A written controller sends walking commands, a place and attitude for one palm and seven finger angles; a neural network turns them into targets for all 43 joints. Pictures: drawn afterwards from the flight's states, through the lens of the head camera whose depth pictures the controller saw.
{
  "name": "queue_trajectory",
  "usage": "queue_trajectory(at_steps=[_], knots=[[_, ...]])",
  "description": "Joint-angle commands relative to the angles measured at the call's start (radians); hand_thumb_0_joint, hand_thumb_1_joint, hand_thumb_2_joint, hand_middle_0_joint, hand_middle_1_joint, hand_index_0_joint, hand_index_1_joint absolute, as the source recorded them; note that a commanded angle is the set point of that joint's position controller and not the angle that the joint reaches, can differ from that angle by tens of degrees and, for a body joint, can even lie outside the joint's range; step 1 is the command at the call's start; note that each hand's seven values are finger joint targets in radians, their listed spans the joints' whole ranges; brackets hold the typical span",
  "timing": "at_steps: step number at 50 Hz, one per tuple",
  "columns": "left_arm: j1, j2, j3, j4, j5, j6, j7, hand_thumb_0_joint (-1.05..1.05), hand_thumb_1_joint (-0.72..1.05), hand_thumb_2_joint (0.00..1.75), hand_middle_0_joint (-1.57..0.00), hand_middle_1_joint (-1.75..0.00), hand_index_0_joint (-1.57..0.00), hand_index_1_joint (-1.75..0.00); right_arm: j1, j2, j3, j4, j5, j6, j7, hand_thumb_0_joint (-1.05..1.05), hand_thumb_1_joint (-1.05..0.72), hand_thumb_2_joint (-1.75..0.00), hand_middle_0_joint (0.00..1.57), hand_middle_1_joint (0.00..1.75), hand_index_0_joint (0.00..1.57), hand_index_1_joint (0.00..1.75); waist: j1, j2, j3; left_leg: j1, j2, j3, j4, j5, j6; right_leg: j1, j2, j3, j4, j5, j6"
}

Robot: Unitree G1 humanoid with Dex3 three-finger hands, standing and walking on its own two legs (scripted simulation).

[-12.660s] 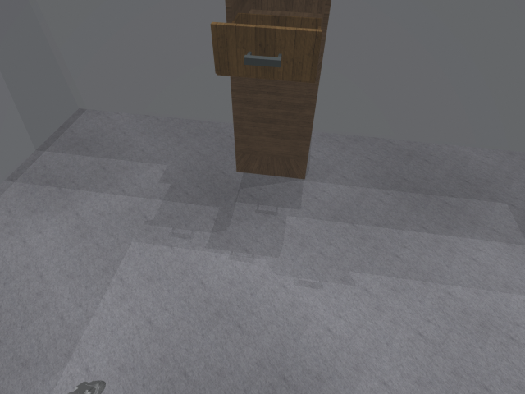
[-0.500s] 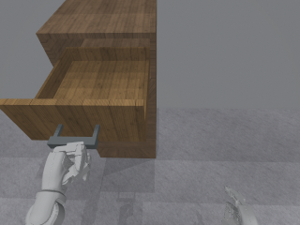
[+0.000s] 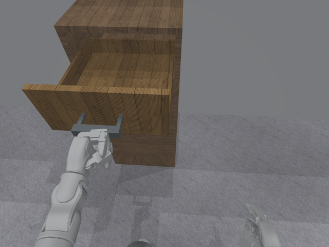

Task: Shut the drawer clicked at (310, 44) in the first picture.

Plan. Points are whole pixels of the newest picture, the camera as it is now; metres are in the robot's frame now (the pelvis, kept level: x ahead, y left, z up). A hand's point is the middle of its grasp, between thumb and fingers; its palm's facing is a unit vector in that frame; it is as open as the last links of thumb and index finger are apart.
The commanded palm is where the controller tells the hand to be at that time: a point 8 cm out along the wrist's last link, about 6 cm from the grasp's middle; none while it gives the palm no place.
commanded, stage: push the drawer shut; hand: left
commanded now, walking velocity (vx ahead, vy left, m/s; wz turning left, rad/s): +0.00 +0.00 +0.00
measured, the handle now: (99, 124) +0.39 +0.19 +0.08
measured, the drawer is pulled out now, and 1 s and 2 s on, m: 0.26 0.12 0.00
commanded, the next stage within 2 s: none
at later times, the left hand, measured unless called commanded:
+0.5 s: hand (117, 124) +0.39 +0.15 +0.08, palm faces -0.03 -1.00 -0.04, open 2.7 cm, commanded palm +0.38 +0.20 +0.08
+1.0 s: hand (121, 108) +0.45 +0.15 +0.08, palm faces -0.01 -1.00 -0.03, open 2.7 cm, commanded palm +0.44 +0.19 +0.08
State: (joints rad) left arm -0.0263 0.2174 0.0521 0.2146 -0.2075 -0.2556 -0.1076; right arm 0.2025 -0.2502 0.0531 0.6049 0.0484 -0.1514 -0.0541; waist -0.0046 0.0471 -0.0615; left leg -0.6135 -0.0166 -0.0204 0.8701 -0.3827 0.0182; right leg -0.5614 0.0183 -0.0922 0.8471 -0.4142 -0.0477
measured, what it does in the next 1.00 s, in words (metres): stands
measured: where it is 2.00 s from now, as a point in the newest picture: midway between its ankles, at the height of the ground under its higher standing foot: outside the picture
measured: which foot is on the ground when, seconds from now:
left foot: down 0.00-1.00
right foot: down 0.00-1.00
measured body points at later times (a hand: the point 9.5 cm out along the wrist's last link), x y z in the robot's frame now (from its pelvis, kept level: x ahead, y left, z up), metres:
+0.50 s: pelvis +0.00 +0.01 +0.00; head +0.06 +0.00 +0.45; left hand +0.39 +0.20 +0.08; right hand +0.10 -0.25 -0.11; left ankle +0.03 +0.11 -0.70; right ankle +0.01 -0.09 -0.70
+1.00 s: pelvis +0.01 +0.01 +0.00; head +0.07 +0.01 +0.44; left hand +0.44 +0.20 +0.08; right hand +0.08 -0.25 -0.12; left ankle +0.03 +0.11 -0.70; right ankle +0.01 -0.09 -0.70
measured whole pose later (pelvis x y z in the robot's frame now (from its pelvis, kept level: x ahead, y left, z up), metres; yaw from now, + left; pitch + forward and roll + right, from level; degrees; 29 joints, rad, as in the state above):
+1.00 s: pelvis +0.01 +0.01 +0.00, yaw -2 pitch +12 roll -1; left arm -0.62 0.27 0.20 0.89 -0.14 -0.36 -0.09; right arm 0.31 -0.26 0.03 0.65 0.03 -0.03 -0.01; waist -0.08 0.03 -0.08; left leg -0.71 -0.01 0.01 0.88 -0.39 0.03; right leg -0.67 0.03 -0.06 0.86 -0.40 -0.04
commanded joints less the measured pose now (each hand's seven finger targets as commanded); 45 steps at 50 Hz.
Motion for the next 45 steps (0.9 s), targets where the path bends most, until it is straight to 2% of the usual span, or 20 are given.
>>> queue_trajectory(at_steps=[1, 2, 6, 7, 11, 12, 13, 16, 17, 21, 24, 25, 28, 31, 35, 36, 37, 39, 42, 45], knots=[[-0.479, 0.073, 0.022, -0.155, 0.001, -0.053, 0.027, 0.0, 0.9, 0.9, -1.4, -1.6, -1.4, -1.6, -0.039, -0.127, -0.048, -0.125, 0.0, -0.044, -0.01, 0.0, -0.9, -0.9, 0.2, 0.3, 0.2, 0.3, -0.078, -0.019, -0.199, 0.153, 0.01, -0.038, -0.157, -0.031, 0.007, -0.004, -0.014, 0.081, -0.176, 0.008, 0.03], [-0.488, 0.082, 0.028, -0.123, 0.008, -0.054, 0.034, 0.0, 0.9, 0.9, -1.4, -1.6, -1.4, -1.6, -0.033, -0.132, -0.049, -0.119, -0.001, -0.04, -0.01, 0.0, -0.9, -0.9, 0.2, 0.3, 0.2, 0.3, -0.08, -0.051, -0.191, 0.144, 0.013, -0.041, -0.16, -0.034, 0.01, -0.004, -0.013, 0.081, -0.18, 0.005, 0.031], [-0.582, 0.093, 0.042, -0.059, 0.006, -0.061, 0.042, 0.0, 0.9, 0.9, -1.4, -1.6, -1.4, -1.6, -0.023, -0.132, -0.049, -0.113, -0.001, -0.033, -0.009, 0.0, -0.9, -0.9, 0.2, 0.3, 0.2, 0.3, -0.079, -0.06, -0.213, 0.136, 0.008, -0.031, -0.161, -0.04, 0.009, 0.013, -0.015, 0.096, -0.188, -0.003, 0.033], [-0.573, 0.125, 0.071, -0.027, 0.012, -0.063, 0.047, 0.0, 0.9, 0.9, -1.4, -1.6, -1.4, -1.6, -0.016, -0.138, -0.051, -0.106, -0.002, -0.029, -0.008, 0.0, -0.9, -0.9, 0.2, 0.3, 0.2, 0.3, -0.076, -0.076, -0.212, 0.123, 0.011, -0.03, -0.161, -0.039, 0.012, 0.018, -0.014, 0.097, -0.189, -0.006, 0.035], [-0.605, 0.127, 0.094, 0.026, 0.008, -0.073, 0.042, 0.0, 0.9, 0.9, -1.4, -1.6, -1.4, -1.6, -0.001, -0.134, -0.054, -0.104, -0.005, -0.018, -0.002, 0.0, -0.9, -0.9, 0.2, 0.3, 0.2, 0.3, -0.063, -0.037, -0.25, 0.14, 0.007, -0.019, -0.161, 0.017, 0.007, 0.048, -0.016, 0.097, -0.185, 0.052, 0.031], [-0.604, 0.159, 0.118, 0.071, 0.012, -0.072, 0.042, 0.0, 0.9, 0.9, -1.4, -1.6, -1.4, -1.6, 0.008, -0.139, -0.054, -0.098, -0.006, -0.012, -0.001, 0.0, -0.9, -0.9, 0.2, 0.3, 0.2, 0.3, -0.065, -0.068, -0.233, 0.115, 0.01, -0.022, -0.16, 0.012, 0.009, 0.049, -0.012, 0.098, -0.185, 0.044, 0.033], [-0.625, 0.157, 0.118, 0.081, 0.012, -0.077, 0.04, 0.0, 0.9, 0.9, -1.4, -1.6, -1.4, -1.6, 0.01, -0.138, -0.054, -0.098, -0.006, -0.007, 0.001, 0.0, -0.9, -0.9, 0.2, 0.3, 0.2, 0.3, -0.065, -0.044, -0.227, 0.115, 0.008, -0.02, -0.162, 0.01, 0.007, 0.043, -0.013, 0.099, -0.185, 0.042, 0.031], [-0.689, 0.118, 0.087, 0.102, 0.012, -0.089, 0.035, 0.0, 0.9, 0.9, -1.4, -1.6, -1.4, -1.6, 0.027, -0.137, -0.058, -0.095, -0.007, -0.002, 0.007, 0.0, -0.9, -0.9, 0.2, 0.3, 0.2, 0.3, -0.075, -0.02, -0.24, 0.144, 0.01, -0.02, -0.163, 0.031, 0.006, 0.027, -0.01, 0.09, -0.178, 0.076, 0.029], [-0.688, 0.152, 0.116, 0.128, 0.014, -0.091, 0.036, 0.0, 0.9, 0.9, -1.4, -1.6, -1.4, -1.6, 0.035, -0.142, -0.061, -0.094, -0.008, 0.001, 0.009, 0.0, -0.9, -0.9, 0.2, 0.3, 0.2, 0.3, -0.073, -0.04, -0.238, 0.13, 0.011, -0.023, -0.159, 0.033, 0.008, 0.029, -0.006, 0.091, -0.175, 0.075, 0.028], [-0.743, 0.148, 0.119, 0.161, 0.017, -0.106, 0.034, 0.0, 0.9, 0.9, -1.4, -1.6, -1.4, -1.6, 0.062, -0.14, -0.068, -0.085, -0.011, 0.013, 0.014, 0.0, -0.9, -0.9, 0.2, 0.3, 0.2, 0.3, -0.078, -0.028, -0.284, 0.15, 0.01, -0.014, -0.15, 0.083, 0.008, 0.042, -0.006, 0.093, -0.165, 0.135, 0.029], [-0.758, 0.168, 0.138, 0.218, 0.021, -0.106, 0.032, 0.0, 0.9, 0.9, -1.4, -1.6, -1.4, -1.6, 0.087, -0.148, -0.072, -0.077, -0.014, 0.025, 0.019, 0.0, -0.9, -0.9, 0.2, 0.3, 0.2, 0.3, -0.079, -0.062, -0.286, 0.136, 0.014, -0.019, -0.145, 0.113, 0.007, 0.042, -0.003, 0.087, -0.153, 0.172, 0.029], [-0.782, 0.146, 0.124, 0.218, 0.021, -0.108, 0.031, 0.0, 0.9, 0.9, -1.4, -1.6, -1.4, -1.6, 0.09, -0.145, -0.073, -0.075, -0.014, 0.027, 0.02, 0.0, -0.9, -0.9, 0.2, 0.3, 0.2, 0.3, -0.087, -0.054, -0.296, 0.143, 0.012, -0.012, -0.14, 0.122, 0.009, 0.041, -0.004, 0.089, -0.153, 0.186, 0.032], [-0.805, 0.185, 0.155, 0.245, 0.029, -0.116, 0.03, 0.0, 0.9, 0.9, -1.4, -1.6, -1.4, -1.6, 0.108, -0.148, -0.077, -0.068, -0.016, 0.039, 0.023, 0.0, -0.9, -0.9, 0.2, 0.3, 0.2, 0.3, -0.085, -0.043, -0.316, 0.146, 0.014, -0.01, -0.134, 0.154, 0.009, 0.051, -0.003, 0.091, -0.143, 0.223, 0.03], [-0.859, 0.154, 0.132, 0.259, 0.028, -0.121, 0.027, 0.0, 0.9, 0.9, -1.4, -1.6, -1.4, -1.6, 0.114, -0.145, -0.077, -0.065, -0.016, 0.046, 0.028, 0.0, -0.9, -0.9, 0.2, 0.3, 0.2, 0.3, -0.095, -0.02, -0.313, 0.163, 0.015, -0.013, -0.13, 0.16, 0.008, 0.023, -0.001, 0.085, -0.141, 0.224, 0.028], [-0.887, 0.19, 0.163, 0.321, 0.037, -0.125, 0.028, 0.0, 0.9, 0.9, -1.4, -1.6, -1.4, -1.6, 0.133, -0.149, -0.079, -0.06, -0.018, 0.062, 0.029, 0.0, -0.9, -0.9, 0.2, 0.3, 0.2, 0.3, -0.098, -0.058, -0.318, 0.142, 0.017, -0.014, -0.124, 0.165, 0.009, 0.025, 0.002, 0.085, -0.134, 0.23, 0.029], [-0.914, 0.177, 0.15, 0.335, 0.04, -0.127, 0.028, 0.0, 0.9, 0.9, -1.4, -1.6, -1.4, -1.6, 0.131, -0.147, -0.077, -0.06, -0.016, 0.065, 0.029, 0.0, -0.9, -0.9, 0.2, 0.3, 0.2, 0.3, -0.103, -0.021, -0.306, 0.147, 0.017, -0.013, -0.125, 0.154, 0.008, 0.002, 0.002, 0.085, -0.135, 0.215, 0.027], [-0.954, 0.181, 0.151, 0.347, 0.044, -0.13, 0.031, 0.0, 0.9, 0.9, -1.4, -1.6, -1.4, -1.6, 0.138, -0.15, -0.077, -0.053, -0.018, 0.068, 0.029, 0.0, -0.9, -0.9, 0.2, 0.3, 0.2, 0.3, -0.111, -0.028, -0.302, 0.147, 0.017, -0.019, -0.121, 0.156, 0.01, -0.01, 0.005, 0.081, -0.13, 0.214, 0.026], [-0.988, 0.207, 0.173, 0.379, 0.049, -0.136, 0.035, 0.0, 0.9, 0.9, -1.4, -1.6, -1.4, -1.6, 0.147, -0.152, -0.079, -0.048, -0.02, 0.075, 0.029, 0.0, -0.9, -0.9, 0.2, 0.3, 0.2, 0.3, -0.113, -0.041, -0.313, 0.138, 0.017, -0.02, -0.117, 0.147, 0.009, -0.011, 0.005, 0.084, -0.128, 0.204, 0.027], [-1.05, 0.169, 0.141, 0.397, 0.053, -0.149, 0.033, 0.0, 0.9, 0.9, -1.4, -1.6, -1.4, -1.6, 0.156, -0.149, -0.08, -0.044, -0.022, 0.077, 0.033, 0.0, -0.9, -0.9, 0.2, 0.3, 0.2, 0.3, -0.127, -0.006, -0.338, 0.166, 0.018, -0.024, -0.107, 0.155, 0.01, -0.048, 0.007, 0.079, -0.12, 0.201, 0.026], [-1.061, 0.205, 0.173, 0.428, 0.056, -0.16, 0.034, 0.0, 0.9, 0.9, -1.4, -1.6, -1.4, -1.6, 0.169, -0.153, -0.082, -0.039, -0.025, 0.086, 0.036, 0.0, -0.9, -0.9, 0.2, 0.3, 0.2, 0.3, -0.121, -0.011, -0.376, 0.169, 0.017, -0.022, -0.101, 0.171, 0.01, -0.029, 0.009, 0.085, -0.117, 0.216, 0.025]])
